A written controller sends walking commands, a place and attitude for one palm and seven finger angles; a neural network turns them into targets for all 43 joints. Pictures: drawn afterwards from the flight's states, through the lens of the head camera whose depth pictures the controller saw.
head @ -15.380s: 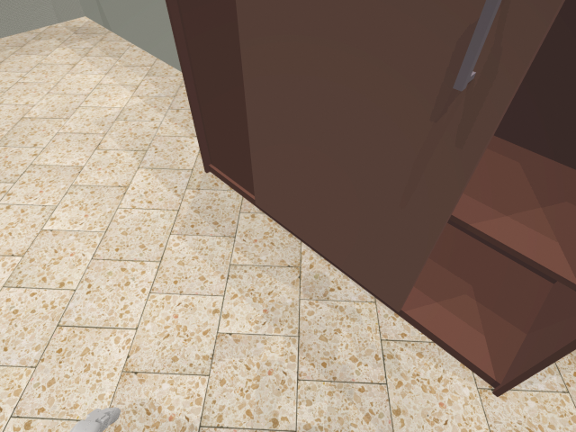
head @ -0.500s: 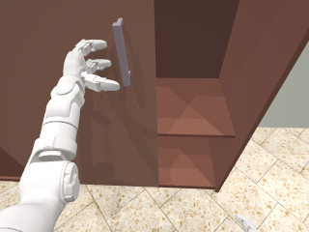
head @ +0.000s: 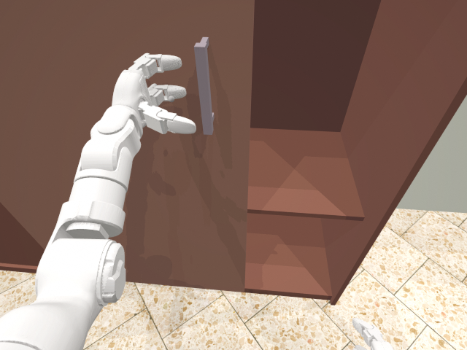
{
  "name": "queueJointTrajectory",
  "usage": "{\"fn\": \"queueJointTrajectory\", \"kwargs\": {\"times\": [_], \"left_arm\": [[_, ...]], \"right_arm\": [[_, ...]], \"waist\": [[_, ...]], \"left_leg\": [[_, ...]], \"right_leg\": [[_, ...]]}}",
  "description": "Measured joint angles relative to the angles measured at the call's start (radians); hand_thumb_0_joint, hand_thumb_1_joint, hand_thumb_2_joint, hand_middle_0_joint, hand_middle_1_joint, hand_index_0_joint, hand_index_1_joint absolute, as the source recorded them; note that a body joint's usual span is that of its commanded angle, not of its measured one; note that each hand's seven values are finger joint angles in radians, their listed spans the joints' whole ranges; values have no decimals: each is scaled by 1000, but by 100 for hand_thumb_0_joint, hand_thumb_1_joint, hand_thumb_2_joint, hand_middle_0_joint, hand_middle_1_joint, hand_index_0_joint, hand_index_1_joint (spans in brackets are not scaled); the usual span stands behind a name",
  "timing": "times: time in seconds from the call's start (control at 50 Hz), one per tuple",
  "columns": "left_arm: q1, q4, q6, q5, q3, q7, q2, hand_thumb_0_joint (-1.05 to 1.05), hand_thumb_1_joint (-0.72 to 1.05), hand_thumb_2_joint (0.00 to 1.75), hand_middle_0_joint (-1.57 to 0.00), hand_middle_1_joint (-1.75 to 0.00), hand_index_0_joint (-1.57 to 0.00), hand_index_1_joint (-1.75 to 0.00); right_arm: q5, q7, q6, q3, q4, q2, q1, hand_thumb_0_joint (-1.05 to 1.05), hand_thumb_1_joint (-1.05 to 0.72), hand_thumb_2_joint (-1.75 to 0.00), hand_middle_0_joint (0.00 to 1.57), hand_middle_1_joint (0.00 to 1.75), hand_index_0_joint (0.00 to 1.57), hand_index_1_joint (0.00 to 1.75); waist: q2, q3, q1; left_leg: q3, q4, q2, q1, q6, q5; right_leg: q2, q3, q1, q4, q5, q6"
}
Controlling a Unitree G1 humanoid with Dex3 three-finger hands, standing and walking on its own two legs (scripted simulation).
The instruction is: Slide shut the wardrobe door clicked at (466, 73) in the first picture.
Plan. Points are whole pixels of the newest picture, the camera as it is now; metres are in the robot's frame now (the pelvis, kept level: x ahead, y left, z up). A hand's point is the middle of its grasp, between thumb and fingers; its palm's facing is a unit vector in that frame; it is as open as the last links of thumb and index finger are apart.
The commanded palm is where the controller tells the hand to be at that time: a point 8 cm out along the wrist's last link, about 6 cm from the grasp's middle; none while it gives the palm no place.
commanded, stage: feel for the door with the fingertips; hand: left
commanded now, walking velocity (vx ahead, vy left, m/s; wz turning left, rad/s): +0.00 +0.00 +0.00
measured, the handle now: (206, 88) +0.51 +0.07 +0.23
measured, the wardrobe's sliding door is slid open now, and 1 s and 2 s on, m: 0.37 0.37 0.37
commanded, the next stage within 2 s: slide the fingers in behind the handle in 0.80 s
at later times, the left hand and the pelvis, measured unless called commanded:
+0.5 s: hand (196, 100) +0.45 +0.08 +0.24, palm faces -0.04 -1.00 +0.01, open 14.0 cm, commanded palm +0.43 +0.14 +0.23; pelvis +0.00 -0.01 +0.00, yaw -1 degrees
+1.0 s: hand (191, 96) +0.46 +0.09 +0.23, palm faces -0.03 -1.00 -0.01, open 13.7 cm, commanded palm +0.45 +0.14 +0.23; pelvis -0.01 -0.01 +0.00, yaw +0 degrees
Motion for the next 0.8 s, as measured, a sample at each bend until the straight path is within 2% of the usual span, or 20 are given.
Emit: {"fn": "queueJointTrajectory", "kwargs": {"times": [0.08,0.18,0.26,0.34,0.42,0.58,0.7,0.8], "left_arm": [[-34,68,31,14,-10,27,4,-1,-50,30,-30,-120,-30,-120],[12,-8,-42,-8,-21,32,-55,-1,-50,30,-29,-119,-30,-120],[3,-5,-62,10,-28,64,-84,-1,-50,30,-30,-120,-29,-120],[-23,19,-29,36,-36,95,-82,-1,-50,30,-30,-120,-29,-120],[-8,-5,-13,23,-1,92,-83,-1,-50,30,-30,-120,-30,-120],[-21,29,-22,44,-2,92,-48,-1,-50,30,-30,-120,-30,-120],[-63,90,-36,29,5,73,-26,-1,-50,30,-30,-120,-30,-120],[-111,158,-62,37,8,64,-13,-1,-50,30,-31,-121,-31,-120]], "right_arm": [[-2,2,3,1,-19,2,-4,1,-91,-90,20,30,20,30],[-12,6,-12,-5,-9,8,21,1,-91,-90,20,30,20,30],[-14,12,-9,-4,14,18,38,1,-91,-90,20,30,20,30],[-15,19,1,-8,19,16,44,1,-91,-90,20,30,20,30],[-19,17,14,-12,16,12,47,1,-91,-90,20,30,20,30],[-14,9,17,-15,5,8,46,1,-91,-90,20,30,20,30],[-12,-3,5,-16,13,-2,39,1,-91,-90,20,30,20,30],[-14,-2,-10,-17,20,-6,46,1,-91,-90,20,30,20,30]], "waist": [[10,11,-5],[14,21,1],[4,9,-3],[9,10,-9],[16,9,-13],[3,21,-15],[2,27,-19],[1,25,-24]], "left_leg": [[3,-3,-3,-20,2,9],[6,-12,-6,-17,3,13],[8,-10,-2,-8,0,5],[10,-9,1,-7,-2,3],[18,-21,4,2,-3,7],[14,-19,13,-2,-10,12],[7,-16,14,-16,-11,18],[4,-11,13,-32,-12,20]], "right_leg": [[-3,3,-22,0,8,1],[-5,7,-24,1,8,3],[-2,8,-17,5,0,1],[2,11,-16,4,-1,-1],[7,19,-12,-6,6,-3],[15,14,-9,-17,16,-11],[15,7,-17,-22,23,-13],[14,4,-32,-18,25,-14]]}}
